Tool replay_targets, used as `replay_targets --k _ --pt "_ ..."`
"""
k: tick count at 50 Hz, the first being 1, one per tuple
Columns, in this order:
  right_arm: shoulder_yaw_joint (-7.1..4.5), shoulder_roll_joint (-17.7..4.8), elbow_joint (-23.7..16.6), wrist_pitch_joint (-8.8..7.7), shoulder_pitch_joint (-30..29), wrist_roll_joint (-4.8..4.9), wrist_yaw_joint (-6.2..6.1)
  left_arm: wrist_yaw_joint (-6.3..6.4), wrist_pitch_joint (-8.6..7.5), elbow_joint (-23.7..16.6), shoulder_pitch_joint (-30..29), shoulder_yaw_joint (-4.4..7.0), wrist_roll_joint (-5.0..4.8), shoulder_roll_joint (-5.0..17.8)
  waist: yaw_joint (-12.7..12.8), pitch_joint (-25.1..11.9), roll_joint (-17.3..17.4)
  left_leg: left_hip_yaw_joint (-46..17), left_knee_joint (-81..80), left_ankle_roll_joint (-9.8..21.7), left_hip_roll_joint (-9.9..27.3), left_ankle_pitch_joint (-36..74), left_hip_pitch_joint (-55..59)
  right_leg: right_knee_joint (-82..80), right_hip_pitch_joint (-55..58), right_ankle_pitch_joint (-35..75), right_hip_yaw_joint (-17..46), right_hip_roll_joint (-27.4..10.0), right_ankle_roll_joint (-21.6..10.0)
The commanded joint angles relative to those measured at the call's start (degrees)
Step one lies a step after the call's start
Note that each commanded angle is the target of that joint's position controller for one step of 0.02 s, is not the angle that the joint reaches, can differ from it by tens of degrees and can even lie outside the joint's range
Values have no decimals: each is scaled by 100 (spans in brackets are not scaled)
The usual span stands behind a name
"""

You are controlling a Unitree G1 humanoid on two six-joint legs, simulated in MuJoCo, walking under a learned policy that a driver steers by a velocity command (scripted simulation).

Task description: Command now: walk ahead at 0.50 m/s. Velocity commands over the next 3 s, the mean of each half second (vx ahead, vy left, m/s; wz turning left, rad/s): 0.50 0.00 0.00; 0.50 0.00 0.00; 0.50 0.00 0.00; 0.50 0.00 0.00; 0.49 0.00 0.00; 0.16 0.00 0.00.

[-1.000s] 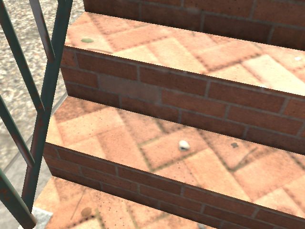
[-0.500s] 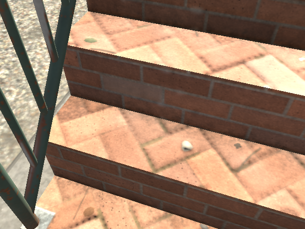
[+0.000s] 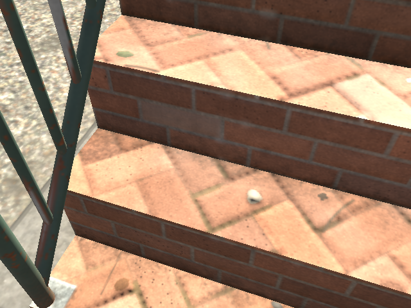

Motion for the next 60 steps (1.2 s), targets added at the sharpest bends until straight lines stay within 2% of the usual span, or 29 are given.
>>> replay_targets --k 1,60 --pt "-127 -692 -263 -66 -166 2 -12 14 -70 -296 -243 113 1 601 1 -230 39 -715 -18 -214 1183 1784 -130 -11 216 904 546 -656 -160" --pt "-129 -701 -330 -70 -204 0 -1 10 -69 -293 -254 145 2 624 -2 -250 18 -738 -4 -229 1177 1746 -143 -33 282 985 558 -654 -153"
